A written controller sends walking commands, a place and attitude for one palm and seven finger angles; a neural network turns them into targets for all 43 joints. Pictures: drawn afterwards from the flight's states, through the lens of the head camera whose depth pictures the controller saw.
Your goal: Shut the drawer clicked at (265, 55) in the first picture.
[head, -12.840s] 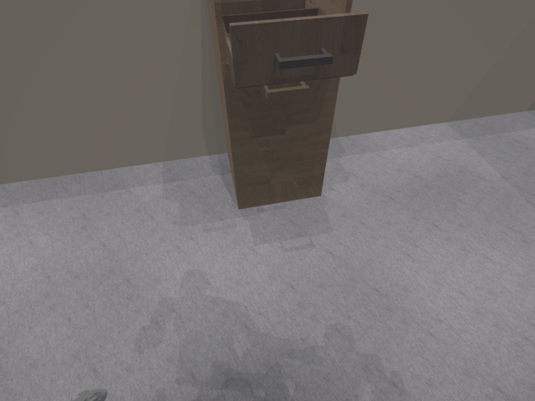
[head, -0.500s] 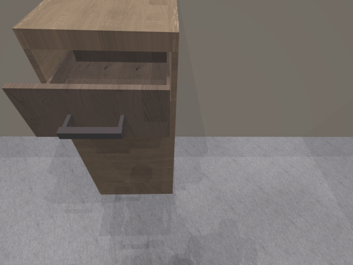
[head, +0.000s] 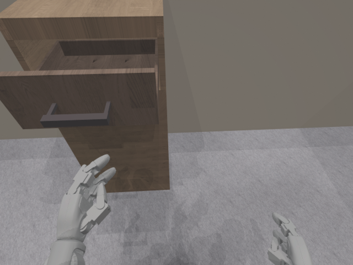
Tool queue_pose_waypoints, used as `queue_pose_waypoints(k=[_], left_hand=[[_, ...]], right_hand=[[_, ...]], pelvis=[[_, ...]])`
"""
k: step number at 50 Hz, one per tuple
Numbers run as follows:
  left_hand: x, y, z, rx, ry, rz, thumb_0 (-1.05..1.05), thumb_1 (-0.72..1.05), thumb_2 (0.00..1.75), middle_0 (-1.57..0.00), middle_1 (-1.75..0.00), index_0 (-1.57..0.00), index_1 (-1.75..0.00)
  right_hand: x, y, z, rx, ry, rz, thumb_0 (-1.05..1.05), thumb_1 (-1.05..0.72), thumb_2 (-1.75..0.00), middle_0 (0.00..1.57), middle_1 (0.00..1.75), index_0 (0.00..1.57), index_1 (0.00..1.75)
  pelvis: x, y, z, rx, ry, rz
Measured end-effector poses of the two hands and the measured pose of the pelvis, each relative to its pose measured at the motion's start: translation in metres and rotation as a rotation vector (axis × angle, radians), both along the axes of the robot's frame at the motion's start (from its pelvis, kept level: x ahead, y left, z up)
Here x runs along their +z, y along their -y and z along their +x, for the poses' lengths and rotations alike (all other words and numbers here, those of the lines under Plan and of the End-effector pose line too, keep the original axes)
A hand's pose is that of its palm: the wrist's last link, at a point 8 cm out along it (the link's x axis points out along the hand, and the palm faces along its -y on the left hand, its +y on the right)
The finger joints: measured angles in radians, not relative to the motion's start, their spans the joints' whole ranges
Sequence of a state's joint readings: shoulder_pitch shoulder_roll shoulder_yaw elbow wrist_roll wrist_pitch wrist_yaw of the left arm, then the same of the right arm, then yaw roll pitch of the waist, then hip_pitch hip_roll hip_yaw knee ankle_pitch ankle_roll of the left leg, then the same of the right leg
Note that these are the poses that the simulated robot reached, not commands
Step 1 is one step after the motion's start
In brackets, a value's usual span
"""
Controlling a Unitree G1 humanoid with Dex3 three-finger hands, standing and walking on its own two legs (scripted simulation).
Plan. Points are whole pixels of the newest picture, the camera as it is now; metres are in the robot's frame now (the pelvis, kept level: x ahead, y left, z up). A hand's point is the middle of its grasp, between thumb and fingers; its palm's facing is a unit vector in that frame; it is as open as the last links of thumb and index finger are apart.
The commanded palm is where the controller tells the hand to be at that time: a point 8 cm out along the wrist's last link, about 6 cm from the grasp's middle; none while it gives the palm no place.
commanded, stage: raise the hand and make a fist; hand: left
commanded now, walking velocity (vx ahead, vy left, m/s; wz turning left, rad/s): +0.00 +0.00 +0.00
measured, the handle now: (78, 113) +0.44 +0.26 +0.11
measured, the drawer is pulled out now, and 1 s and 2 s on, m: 0.17 0.17 0.17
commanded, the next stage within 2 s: bring the fist close to the handle in 1.60 s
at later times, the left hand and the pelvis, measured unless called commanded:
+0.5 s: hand (83, 195) +0.24 +0.19 +0.09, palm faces +0.06 -1.00 -0.05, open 4.0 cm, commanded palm +0.19 +0.24 +0.10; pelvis -0.01 -0.01 +0.01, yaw +1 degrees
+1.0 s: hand (58, 170) +0.24 +0.20 +0.18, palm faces +0.07 -1.00 -0.05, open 3.2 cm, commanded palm +0.21 +0.25 +0.18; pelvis +0.01 +0.02 +0.03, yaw +1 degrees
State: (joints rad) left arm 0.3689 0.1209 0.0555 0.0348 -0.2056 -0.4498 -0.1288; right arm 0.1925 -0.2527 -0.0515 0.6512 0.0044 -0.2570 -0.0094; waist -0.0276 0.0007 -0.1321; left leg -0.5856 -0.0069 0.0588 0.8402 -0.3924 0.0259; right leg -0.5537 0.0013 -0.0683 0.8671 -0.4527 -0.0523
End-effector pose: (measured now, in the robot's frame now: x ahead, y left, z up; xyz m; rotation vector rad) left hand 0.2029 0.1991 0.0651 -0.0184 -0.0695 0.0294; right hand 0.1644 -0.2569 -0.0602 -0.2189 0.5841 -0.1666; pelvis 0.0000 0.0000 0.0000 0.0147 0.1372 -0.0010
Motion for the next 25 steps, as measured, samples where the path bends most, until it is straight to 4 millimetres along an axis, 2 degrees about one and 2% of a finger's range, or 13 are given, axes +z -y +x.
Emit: queue_pose_waypoints(k=[3, 7, 9, 11, 14, 19, 22, 25], left_hand=[[-0.018, 0.007, -0.016, -0.043, -0.031, -0.010, 0.01, 0.92, 0.90, -0.39, -0.51, -0.39, -0.51], [-0.039, -0.009, -0.050, 0.069, -0.175, 0.002, 0.01, 0.91, 0.90, -0.47, -0.59, -0.48, -0.59], [-0.036, -0.021, -0.064, 0.148, -0.179, 0.028, 0.02, 0.90, 0.90, -0.51, -0.64, -0.52, -0.63], [-0.025, -0.030, -0.070, 0.191, -0.123, 0.057, 0.02, 0.90, 0.90, -0.55, -0.68, -0.56, -0.68], [-0.005, -0.033, -0.062, 0.158, -0.014, 0.079, 0.02, 0.90, 0.90, -0.61, -0.74, -0.61, -0.74], [0.014, -0.026, -0.020, -0.004, -0.014, 0.083, 0.02, 0.90, 0.90, -0.70, -0.85, -0.71, -0.85], [0.018, -0.033, 0.002, -0.010, -0.080, 0.066, 0.02, 0.90, 0.90, -0.77, -0.92, -0.77, -0.91], [0.028, -0.044, 0.012, 0.033, -0.098, 0.060, 0.02, 0.90, 0.90, -0.83, -0.98, -0.83, -0.98]], right_hand=[[0.014, 0.004, 0.028, 0.030, 0.087, -0.018, 0.01, -0.91, -0.90, 0.20, 0.30, 0.20, 0.30], [0.026, -0.001, 0.051, 0.070, 0.140, -0.024, 0.01, -0.91, -0.90, 0.20, 0.30, 0.20, 0.30], [0.025, -0.007, 0.055, 0.096, 0.143, -0.020, 0.01, -0.91, -0.90, 0.20, 0.30, 0.19, 0.30], [0.020, -0.013, 0.053, 0.125, 0.128, -0.014, 0.01, -0.91, -0.90, 0.20, 0.30, 0.19, 0.30], [0.004, -0.023, 0.041, 0.155, 0.077, 0.009, 0.01, -0.91, -0.90, 0.20, 0.30, 0.20, 0.30], [-0.017, -0.031, 0.004, 0.124, -0.044, 0.060, 0.01, -0.91, -0.90, 0.20, 0.30, 0.20, 0.30], [-0.020, -0.029, -0.019, 0.068, -0.096, 0.080, 0.01, -0.90, -0.90, 0.20, 0.30, 0.20, 0.30], [-0.018, -0.023, -0.037, 0.017, -0.121, 0.079, 0.01, -0.90, -0.90, 0.20, 0.30, 0.20, 0.30]], pelvis=[[-0.012, 0.007, -0.006, -0.006, -0.005, 0.005], [-0.017, 0.016, -0.008, 0.009, 0.002, -0.001], [-0.017, 0.019, -0.009, 0.022, 0.005, -0.011], [-0.017, 0.021, -0.010, 0.037, 0.008, -0.023], [-0.017, 0.023, -0.015, 0.055, 0.018, -0.038], [-0.008, 0.022, -0.017, 0.053, 0.035, -0.040], [0.001, 0.019, -0.013, 0.035, 0.044, -0.031], [0.008, 0.014, -0.007, 0.017, 0.052, -0.023]])
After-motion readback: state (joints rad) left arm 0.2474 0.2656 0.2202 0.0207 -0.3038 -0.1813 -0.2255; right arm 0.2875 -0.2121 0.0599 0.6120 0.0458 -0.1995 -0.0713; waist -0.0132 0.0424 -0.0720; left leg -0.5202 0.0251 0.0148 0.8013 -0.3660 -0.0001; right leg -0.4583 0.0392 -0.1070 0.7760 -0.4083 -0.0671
